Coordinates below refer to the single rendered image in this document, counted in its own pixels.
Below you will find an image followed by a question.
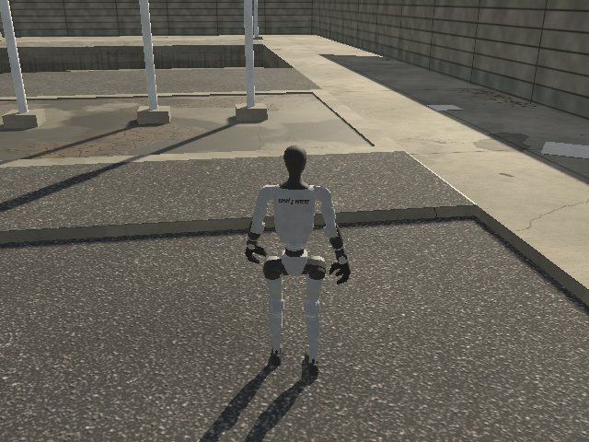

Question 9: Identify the robot left hand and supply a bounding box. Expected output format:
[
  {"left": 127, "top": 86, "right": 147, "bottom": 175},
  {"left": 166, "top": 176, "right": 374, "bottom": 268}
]
[{"left": 245, "top": 246, "right": 267, "bottom": 264}]

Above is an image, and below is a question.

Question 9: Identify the robot left forearm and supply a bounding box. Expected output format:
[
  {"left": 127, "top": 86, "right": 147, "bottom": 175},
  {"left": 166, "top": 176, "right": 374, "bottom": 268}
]
[{"left": 247, "top": 220, "right": 260, "bottom": 250}]

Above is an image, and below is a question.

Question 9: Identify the robot right forearm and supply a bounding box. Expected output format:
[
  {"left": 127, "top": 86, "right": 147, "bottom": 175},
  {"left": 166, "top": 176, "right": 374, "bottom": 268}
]
[{"left": 329, "top": 224, "right": 349, "bottom": 264}]

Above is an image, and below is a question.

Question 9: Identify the robot left shin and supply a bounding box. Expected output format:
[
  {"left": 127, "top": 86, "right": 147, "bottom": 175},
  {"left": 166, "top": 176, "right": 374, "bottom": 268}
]
[{"left": 269, "top": 298, "right": 283, "bottom": 354}]

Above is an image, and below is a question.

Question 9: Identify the robot left upper arm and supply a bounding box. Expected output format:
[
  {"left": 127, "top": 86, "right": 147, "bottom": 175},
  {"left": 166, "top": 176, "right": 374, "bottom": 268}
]
[{"left": 250, "top": 185, "right": 276, "bottom": 234}]

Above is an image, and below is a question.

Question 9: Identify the robot torso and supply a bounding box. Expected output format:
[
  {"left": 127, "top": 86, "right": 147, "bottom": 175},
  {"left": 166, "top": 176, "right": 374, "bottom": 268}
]
[{"left": 273, "top": 180, "right": 316, "bottom": 276}]

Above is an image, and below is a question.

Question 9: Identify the robot right upper arm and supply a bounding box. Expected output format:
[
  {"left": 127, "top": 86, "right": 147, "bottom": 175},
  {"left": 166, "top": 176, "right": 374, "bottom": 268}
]
[{"left": 314, "top": 186, "right": 338, "bottom": 238}]

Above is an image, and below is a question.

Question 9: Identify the robot right hand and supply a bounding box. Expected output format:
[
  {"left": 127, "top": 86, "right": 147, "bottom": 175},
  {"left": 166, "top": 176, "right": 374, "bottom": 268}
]
[{"left": 329, "top": 261, "right": 351, "bottom": 285}]

